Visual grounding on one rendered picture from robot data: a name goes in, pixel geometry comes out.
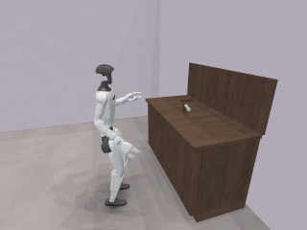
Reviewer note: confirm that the left robot thigh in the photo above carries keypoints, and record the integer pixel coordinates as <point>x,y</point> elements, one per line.
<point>118,133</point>

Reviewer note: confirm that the robot right upper arm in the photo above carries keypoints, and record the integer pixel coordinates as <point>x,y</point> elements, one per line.
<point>101,101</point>

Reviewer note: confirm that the robot left hand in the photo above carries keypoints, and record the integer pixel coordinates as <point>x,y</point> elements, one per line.
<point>131,99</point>

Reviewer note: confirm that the right robot thigh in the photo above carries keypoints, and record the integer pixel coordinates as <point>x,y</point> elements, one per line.
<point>115,156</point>

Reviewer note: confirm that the robot left forearm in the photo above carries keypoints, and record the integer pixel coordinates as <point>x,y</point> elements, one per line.
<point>120,101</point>

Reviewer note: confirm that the robot right hand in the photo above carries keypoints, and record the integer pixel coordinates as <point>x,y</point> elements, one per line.
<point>127,147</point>

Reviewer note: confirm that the robot right forearm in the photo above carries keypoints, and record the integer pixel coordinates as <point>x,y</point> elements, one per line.
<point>112,136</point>

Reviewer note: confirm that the counter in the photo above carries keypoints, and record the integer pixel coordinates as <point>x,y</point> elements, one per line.
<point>209,152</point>

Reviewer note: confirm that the robot thigh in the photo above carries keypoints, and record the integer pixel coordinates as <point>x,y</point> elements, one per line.
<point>118,133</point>
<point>115,156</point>

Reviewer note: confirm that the tap lever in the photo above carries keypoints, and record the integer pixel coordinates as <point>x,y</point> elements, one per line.
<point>187,107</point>

